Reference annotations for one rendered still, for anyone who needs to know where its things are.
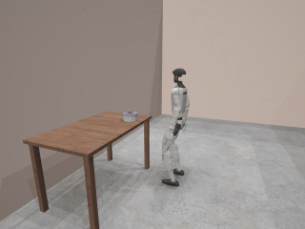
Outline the left robot thigh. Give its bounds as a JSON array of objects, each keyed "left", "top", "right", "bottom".
[{"left": 162, "top": 124, "right": 179, "bottom": 158}]

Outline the robot left forearm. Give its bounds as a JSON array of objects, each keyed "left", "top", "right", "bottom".
[{"left": 169, "top": 108, "right": 179, "bottom": 133}]

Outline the humanoid robot head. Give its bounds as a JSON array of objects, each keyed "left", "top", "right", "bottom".
[{"left": 173, "top": 68, "right": 186, "bottom": 88}]

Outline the pot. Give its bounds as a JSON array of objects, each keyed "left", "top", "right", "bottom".
[{"left": 122, "top": 115, "right": 137, "bottom": 122}]

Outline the left robot upper arm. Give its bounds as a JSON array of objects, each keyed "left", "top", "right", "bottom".
[{"left": 171, "top": 88, "right": 181, "bottom": 113}]

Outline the table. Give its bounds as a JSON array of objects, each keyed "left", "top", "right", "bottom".
[{"left": 23, "top": 111, "right": 153, "bottom": 229}]

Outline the left robot hand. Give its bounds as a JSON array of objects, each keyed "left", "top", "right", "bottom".
[{"left": 163, "top": 131, "right": 173, "bottom": 147}]

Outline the right robot upper arm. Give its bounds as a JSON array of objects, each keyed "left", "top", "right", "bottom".
[{"left": 185, "top": 86, "right": 190, "bottom": 108}]

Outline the right robot hand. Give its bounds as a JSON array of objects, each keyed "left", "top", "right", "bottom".
[{"left": 179, "top": 121, "right": 187, "bottom": 134}]

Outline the lid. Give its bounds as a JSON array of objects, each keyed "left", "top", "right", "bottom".
[{"left": 122, "top": 112, "right": 138, "bottom": 116}]

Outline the robot right forearm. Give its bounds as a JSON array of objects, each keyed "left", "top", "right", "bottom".
[{"left": 182, "top": 107, "right": 190, "bottom": 122}]

